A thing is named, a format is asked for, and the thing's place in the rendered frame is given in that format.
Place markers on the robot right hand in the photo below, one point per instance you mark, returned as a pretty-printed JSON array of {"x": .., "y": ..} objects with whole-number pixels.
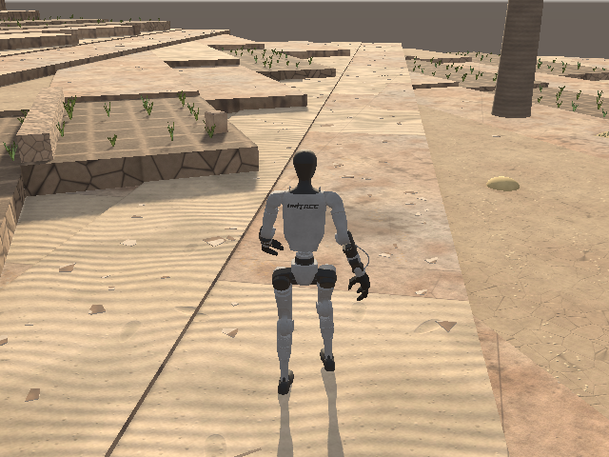
[{"x": 365, "y": 285}]

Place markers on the robot left upper arm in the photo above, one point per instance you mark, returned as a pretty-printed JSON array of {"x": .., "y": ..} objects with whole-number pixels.
[{"x": 273, "y": 201}]

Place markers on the left robot forearm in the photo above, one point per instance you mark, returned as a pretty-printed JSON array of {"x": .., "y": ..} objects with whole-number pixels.
[{"x": 265, "y": 242}]

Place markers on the robot right upper arm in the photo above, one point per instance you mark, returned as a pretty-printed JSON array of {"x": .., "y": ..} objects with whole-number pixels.
[{"x": 334, "y": 201}]

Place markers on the robot torso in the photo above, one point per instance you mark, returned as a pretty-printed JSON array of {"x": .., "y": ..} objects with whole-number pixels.
[{"x": 304, "y": 220}]

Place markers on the robot right thigh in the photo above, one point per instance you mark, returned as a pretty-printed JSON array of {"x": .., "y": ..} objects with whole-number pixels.
[{"x": 326, "y": 279}]

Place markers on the right robot forearm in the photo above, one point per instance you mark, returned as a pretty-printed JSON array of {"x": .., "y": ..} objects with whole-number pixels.
[{"x": 353, "y": 256}]

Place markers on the robot left hand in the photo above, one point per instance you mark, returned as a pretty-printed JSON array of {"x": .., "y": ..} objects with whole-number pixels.
[{"x": 275, "y": 244}]

